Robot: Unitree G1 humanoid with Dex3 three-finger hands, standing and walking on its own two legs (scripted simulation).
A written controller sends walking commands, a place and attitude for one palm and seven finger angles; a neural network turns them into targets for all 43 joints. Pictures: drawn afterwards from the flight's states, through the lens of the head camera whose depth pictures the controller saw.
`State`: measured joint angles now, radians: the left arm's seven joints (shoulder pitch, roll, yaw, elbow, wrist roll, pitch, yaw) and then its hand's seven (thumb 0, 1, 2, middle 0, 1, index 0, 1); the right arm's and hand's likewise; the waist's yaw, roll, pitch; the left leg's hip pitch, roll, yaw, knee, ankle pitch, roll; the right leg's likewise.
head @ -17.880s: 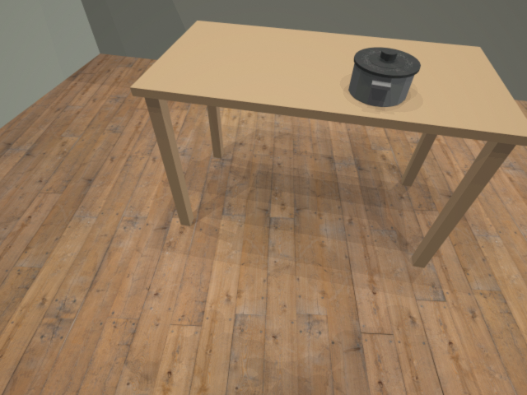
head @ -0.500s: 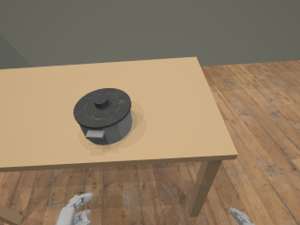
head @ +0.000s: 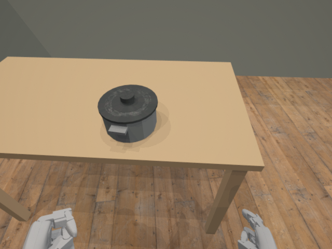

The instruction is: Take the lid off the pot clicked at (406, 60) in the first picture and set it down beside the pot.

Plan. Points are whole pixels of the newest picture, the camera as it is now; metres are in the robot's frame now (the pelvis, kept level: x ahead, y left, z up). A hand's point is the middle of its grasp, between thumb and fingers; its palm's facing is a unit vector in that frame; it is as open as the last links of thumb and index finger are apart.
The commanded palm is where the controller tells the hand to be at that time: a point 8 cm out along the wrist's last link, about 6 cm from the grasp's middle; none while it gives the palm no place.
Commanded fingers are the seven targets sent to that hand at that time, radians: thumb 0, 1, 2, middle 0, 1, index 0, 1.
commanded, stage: raise the hand higher, near the body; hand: left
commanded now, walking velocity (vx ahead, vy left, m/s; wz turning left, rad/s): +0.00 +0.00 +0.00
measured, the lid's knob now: (127, 97) +0.52 +0.19 +0.09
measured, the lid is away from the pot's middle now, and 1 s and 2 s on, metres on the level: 0.00 0.00 0.00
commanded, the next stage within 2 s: reach forward and open the fingers in 0.76 s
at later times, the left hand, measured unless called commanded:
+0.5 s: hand (64, 210) +0.17 +0.23 +0.07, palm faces +0.22 -0.90 -0.37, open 3.1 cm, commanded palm +0.12 +0.27 +0.09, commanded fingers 0.00 0.90 0.90 -1.30 -1.50 -1.30 -1.50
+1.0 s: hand (62, 185) +0.20 +0.24 +0.10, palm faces +0.13 -0.53 -0.84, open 3.0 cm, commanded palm +0.16 +0.27 +0.14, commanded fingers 0.00 0.66 1.01 -1.21 -1.22 -1.21 -1.22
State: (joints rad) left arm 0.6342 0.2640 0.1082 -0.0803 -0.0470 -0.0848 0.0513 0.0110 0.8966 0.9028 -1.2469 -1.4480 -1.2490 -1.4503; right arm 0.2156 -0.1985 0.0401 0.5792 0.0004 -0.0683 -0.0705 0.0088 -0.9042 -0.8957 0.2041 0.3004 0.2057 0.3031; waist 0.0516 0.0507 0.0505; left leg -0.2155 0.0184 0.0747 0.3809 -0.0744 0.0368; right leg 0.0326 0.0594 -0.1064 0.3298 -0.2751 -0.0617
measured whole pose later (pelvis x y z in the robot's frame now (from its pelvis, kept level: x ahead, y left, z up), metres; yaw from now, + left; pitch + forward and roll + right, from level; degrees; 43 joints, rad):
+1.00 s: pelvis +0.01 +0.01 +0.00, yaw -1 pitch -2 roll -1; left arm 0.52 0.46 0.14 -0.45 0.40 0.03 0.09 0.01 0.85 0.91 -1.28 -1.46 -1.28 -1.46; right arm 0.16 -0.26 0.02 0.56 0.00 0.00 -0.03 0.01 -0.90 -0.90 0.20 0.30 0.20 0.30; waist 0.07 0.09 0.03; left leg -0.29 0.01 0.10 0.44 -0.12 0.05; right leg -0.06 0.04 -0.09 0.42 -0.33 -0.05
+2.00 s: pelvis -0.04 +0.05 -0.01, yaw +1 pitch -4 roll -2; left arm -0.25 0.68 -0.03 -0.04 0.78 0.08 -0.30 0.00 -0.28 1.45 -0.86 -0.10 -0.87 -0.10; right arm 0.07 -0.26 0.03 0.63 0.05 0.05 0.00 0.01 -0.91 -0.90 0.20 0.30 0.20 0.30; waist 0.08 0.16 0.05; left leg -0.31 -0.04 0.08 0.39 -0.02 0.11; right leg -0.12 -0.01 -0.11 0.47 -0.29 0.00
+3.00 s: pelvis -0.07 +0.02 -0.02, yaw -1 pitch -2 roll -1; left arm -0.96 0.55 -0.29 0.87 0.87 0.21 -0.37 0.00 -0.30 1.50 -0.86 -0.08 -0.87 -0.09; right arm 0.24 -0.28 0.02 0.72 0.07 0.01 -0.02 0.01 -0.91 -0.90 0.20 0.30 0.20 0.30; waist -0.04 0.08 0.00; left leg -0.45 -0.09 -0.06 0.54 -0.17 0.06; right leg -0.28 0.05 -0.05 0.63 -0.31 -0.05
